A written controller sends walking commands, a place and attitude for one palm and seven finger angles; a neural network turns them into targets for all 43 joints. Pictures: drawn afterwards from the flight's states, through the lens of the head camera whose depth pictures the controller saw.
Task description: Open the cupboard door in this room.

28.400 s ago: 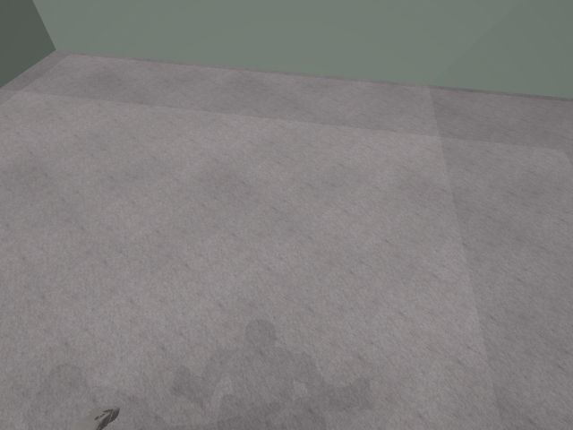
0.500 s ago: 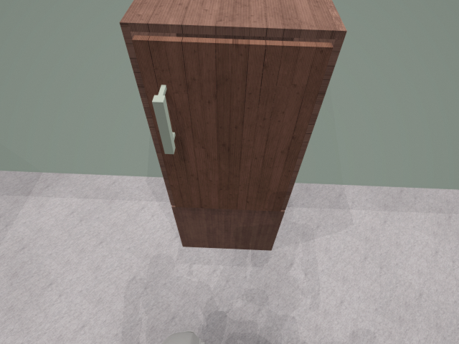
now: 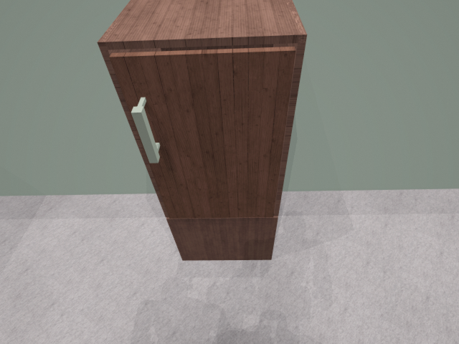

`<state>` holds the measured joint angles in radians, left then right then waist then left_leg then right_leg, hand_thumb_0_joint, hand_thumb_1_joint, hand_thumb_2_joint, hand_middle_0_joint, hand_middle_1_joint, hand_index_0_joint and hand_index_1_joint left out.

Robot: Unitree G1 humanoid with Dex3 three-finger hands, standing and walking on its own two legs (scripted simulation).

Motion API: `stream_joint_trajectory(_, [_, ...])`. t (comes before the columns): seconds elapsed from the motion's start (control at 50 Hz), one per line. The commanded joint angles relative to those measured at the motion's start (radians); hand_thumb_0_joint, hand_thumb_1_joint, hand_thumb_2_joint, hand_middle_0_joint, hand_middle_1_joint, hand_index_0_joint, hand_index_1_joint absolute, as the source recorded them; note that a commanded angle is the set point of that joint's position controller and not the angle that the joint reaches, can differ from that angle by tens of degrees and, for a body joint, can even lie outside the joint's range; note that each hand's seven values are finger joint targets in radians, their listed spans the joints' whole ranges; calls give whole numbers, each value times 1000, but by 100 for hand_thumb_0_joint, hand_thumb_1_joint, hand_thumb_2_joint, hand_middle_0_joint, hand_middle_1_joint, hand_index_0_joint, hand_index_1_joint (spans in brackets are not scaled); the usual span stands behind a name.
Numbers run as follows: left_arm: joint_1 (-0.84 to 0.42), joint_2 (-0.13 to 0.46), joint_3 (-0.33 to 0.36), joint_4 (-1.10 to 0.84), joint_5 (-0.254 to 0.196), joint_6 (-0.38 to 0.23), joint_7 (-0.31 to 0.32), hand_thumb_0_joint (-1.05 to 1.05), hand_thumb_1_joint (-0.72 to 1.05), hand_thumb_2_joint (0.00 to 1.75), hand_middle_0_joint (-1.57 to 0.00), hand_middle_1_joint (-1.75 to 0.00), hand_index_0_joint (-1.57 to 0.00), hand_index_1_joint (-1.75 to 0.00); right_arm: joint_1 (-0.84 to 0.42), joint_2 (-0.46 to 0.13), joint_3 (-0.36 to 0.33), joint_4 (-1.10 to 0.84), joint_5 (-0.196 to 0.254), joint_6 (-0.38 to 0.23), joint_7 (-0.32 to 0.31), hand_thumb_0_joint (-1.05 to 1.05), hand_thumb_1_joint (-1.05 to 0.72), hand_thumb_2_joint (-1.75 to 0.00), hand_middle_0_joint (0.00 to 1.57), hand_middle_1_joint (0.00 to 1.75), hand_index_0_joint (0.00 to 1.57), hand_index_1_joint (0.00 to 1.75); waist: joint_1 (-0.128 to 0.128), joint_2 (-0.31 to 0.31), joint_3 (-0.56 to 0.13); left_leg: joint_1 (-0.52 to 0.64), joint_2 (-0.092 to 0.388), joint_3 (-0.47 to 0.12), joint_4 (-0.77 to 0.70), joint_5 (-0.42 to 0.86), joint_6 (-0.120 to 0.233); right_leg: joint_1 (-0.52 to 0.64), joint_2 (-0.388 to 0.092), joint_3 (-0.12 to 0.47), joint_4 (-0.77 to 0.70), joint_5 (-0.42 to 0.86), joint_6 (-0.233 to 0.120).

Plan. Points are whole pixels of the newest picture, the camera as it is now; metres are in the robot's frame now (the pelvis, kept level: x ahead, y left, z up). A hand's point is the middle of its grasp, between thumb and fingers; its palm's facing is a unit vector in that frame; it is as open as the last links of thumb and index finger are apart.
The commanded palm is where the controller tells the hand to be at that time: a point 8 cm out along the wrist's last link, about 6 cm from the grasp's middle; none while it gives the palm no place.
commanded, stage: come to a stop and stand still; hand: left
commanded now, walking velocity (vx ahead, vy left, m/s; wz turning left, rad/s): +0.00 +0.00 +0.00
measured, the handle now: (148, 131) +0.55 +0.23 +0.06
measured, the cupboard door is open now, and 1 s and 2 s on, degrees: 0 0 0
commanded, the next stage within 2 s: look again from close up in 0.32 s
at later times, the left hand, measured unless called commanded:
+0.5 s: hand out of the picture +0.03 +0.17 -0.16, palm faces +0.00 -0.98 -0.21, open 7.4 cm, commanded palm none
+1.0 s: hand out of the picture +0.05 +0.18 -0.16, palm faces +0.01 -0.98 -0.20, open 7.4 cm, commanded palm none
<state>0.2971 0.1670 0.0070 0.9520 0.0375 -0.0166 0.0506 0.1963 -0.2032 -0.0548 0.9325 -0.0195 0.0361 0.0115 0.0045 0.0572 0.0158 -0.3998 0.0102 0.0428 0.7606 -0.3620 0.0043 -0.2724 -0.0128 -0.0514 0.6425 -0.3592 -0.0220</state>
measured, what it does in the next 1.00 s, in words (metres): stands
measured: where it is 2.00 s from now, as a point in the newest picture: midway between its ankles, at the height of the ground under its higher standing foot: outside the picture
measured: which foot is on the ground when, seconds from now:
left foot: down 0.00-1.00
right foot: down 0.00-1.00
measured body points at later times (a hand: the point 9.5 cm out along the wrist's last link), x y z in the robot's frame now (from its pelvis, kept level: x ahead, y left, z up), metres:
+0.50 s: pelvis +0.01 -0.01 +0.01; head +0.02 +0.00 +0.46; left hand +0.03 +0.22 -0.14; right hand +0.00 -0.23 -0.14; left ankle +0.02 +0.10 -0.72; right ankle -0.01 -0.11 -0.72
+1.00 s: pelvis +0.04 +0.00 +0.02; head +0.06 +0.01 +0.46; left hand +0.05 +0.23 -0.15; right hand +0.07 -0.23 -0.14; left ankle +0.02 +0.10 -0.72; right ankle -0.01 -0.11 -0.72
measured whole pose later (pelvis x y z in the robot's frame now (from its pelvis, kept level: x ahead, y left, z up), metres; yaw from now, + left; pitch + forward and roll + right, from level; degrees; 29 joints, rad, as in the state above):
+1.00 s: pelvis +0.04 +0.00 +0.02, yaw +0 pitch +0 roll +0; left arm 0.27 0.17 -0.01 1.11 0.02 -0.02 0.04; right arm 0.23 -0.17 0.01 1.12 -0.02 -0.03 -0.03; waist 0.01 -0.02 0.01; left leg -0.18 -0.01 0.07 0.45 -0.27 0.03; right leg -0.13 -0.02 -0.05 0.45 -0.32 -0.01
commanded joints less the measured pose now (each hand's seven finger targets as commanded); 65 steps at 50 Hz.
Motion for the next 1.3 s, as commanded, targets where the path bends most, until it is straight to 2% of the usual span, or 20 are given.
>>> stream_joint_trajectory(0.0, [-55,177,35,-98,-8,-16,4,0,90,90,-20,-30,-20,-30,49,-18,6,-64,9,-28,-5,0,-90,-90,20,30,20,30,-44,-225,17,139,-2,13,-165,52,7,-85,-178,153,-219,223,-93])
stream_joint_trajectory(0.04, [-45,150,25,-92,-18,-4,0,0,90,90,-20,-30,-20,-30,81,-49,11,-40,5,-41,-10,0,-90,-90,20,30,20,30,-38,-87,51,197,52,-62,-289,145,31,-147,-101,117,-192,26,-37])
stream_joint_trajectory(0.08, [-6,128,22,-84,-17,2,-2,0,90,90,-20,-30,-20,-30,64,-73,17,-37,-3,-49,-15,0,-90,-90,20,30,20,30,-1,-20,88,81,127,-145,-371,84,72,-70,-53,75,-205,-30,-12])
stream_joint_trajectory(0.1, [-9,136,22,-67,-19,5,-5,0,90,90,-20,-30,-20,-30,47,-79,22,-26,-4,-51,-15,0,-90,-90,20,30,20,30,3,64,79,48,117,-165,-411,32,72,-19,-50,65,-191,-17,-10])
stream_joint_trajectory(0.18, [12,148,16,-38,-20,-4,-14,0,90,90,-20,-30,-20,-30,62,-68,32,-3,-2,-51,-21,0,-90,-90,20,30,20,30,5,-74,65,51,74,-102,-386,5,45,28,-85,128,-283,-39,-28])
stream_joint_trajectory(0.28, [-12,148,14,-23,-23,-8,-17,0,90,90,-20,-30,-20,-30,116,-61,41,45,-1,-55,-22,0,-90,-90,20,30,20,30,-15,-87,30,119,70,-76,-372,48,31,6,-97,130,-315,-68,-30])
stream_joint_trajectory(0.54, [37,113,4,77,-24,-18,-14,0,90,90,-20,-30,-20,-30,132,-51,53,136,9,-75,-37,0,-90,-90,20,30,20,30,-4,-60,1,181,95,-76,-364,272,39,90,-94,92,-255,242,-20])
stream_joint_trajectory(0.82, [38,109,5,119,-20,-13,-9,0,90,90,-20,-30,-20,-30,96,-60,53,164,9,-76,-46,0,-90,-90,20,30,20,30,-2,-57,36,219,101,-78,-372,343,44,91,-97,82,-255,288,-11])
stream_joint_trajectory(1.0, [29,121,9,118,-20,-14,-9,0,90,90,-20,-30,-20,-30,86,-77,50,165,8,-80,-50,0,-90,-90,20,30,20,30,0,-55,-17,267,104,-78,-356,462,46,127,-103,74,-235,380,-10])
stream_joint_trajectory(1.02, [96,99,2,140,-13,-27,33,0,90,90,-20,-30,-20,-30,38,-94,45,94,19,-76,-43,0,-90,-90,20,30,20,30,10,-29,67,186,107,-51,-166,597,14,50,-134,130,-247,644,15])
stream_joint_trajectory(1.04, [-618,345,148,-1436,-208,-223,27,0,88,89,-20,-32,-20,-32,84,-239,7,-242,67,-220,-69,0,-90,-90,20,30,20,30,-93,149,-433,492,12,-69,-291,723,18,107,-40,31,-141,661,-17])
stream_joint_trajectory(1.06, [-160,244,104,-1156,-126,-162,58,0,85,88,-20,-33,-20,-33,15,-141,54,-189,48,-325,-104,0,-90,-90,20,30,20,30,-8,321,-424,659,74,-82,-366,898,28,9,16,-3,-34,318,-27])
stream_joint_trajectory(1.08, [-116,179,71,-1075,-135,-108,103,0,83,87,-21,-34,-21,-34,15,-123,33,-130,50,-344,-111,0,-90,-90,20,30,20,30,-19,229,-340,494,66,-79,-330,848,-14,-28,7,-18,-20,143,-14])
stream_joint_trajectory(1.1, [179,-79,-54,-837,-167,-18,84,0,81,86,-21,-36,-21,-36,64,-94,27,-121,67,-327,-95,0,-90,-90,20,30,20,30,-53,64,-205,426,76,-85,-329,768,5,-105,11,-37,-43,110,2])
stream_joint_trajectory(1.12, [-31,-14,-13,-1029,-197,-58,62,0,78,85,-21,-37,-21,-37,22,-149,7,-212,65,-329,-84,0,-90,-90,20,30,20,30,-46,-12,-94,308,72,-111,-293,673,5,-102,-3,-39,-74,160,5])
stream_joint_trajectory(1.14, [-24,51,53,-1012,-183,-103,37,0,76,84,-21,-39,-21,-39,22,-171,-18,-231,50,-331,-83,0,-90,-90,20,30,20,30,-63,-80,-112,260,50,-94,-236,547,5,-132,5,-43,-107,181,4])
stream_joint_trajectory(1.18, [170,34,110,-821,-188,-200,-23,0,71,82,-21,-42,-21,-42,5,-172,-24,-292,31,-326,-76,0,-90,-90,20,30,20,30,-22,-231,-35,77,6,-73,-151,386,7,-175,6,-57,-77,265,2])
stream_joint_trajectory(1.22, [324,-17,134,-713,-219,-325,-126,0,67,80,-22,-45,-22,-45,-33,-162,-31,-333,18,-310,-54,0,-90,-90,20,30,20,30,28,-353,-80,-68,-4,-58,-58,376,-4,-237,21,-74,61,342,9])
stream_joint_trajectory(1.24, [366,-14,154,-718,-245,-396,-190,0,64,79,-22,-47,-22,-47,-58,-162,-39,-358,18,-305,-44,0,-90,-90,20,30,20,30,53,-387,-115,-138,-8,-43,-17,338,-11,-250,20,-63,114,362,11])
stream_joint_trajectory(1.28, [358,65,236,-691,-287,-511,-325,0,60,77,-22,-50,-22,-50,-78,-172,-47,-408,27,-301,-21,0,-90,-90,20,30,20,30,79,-281,-170,-218,-29,-25,53,276,-24,-248,0,-11,192,405,4])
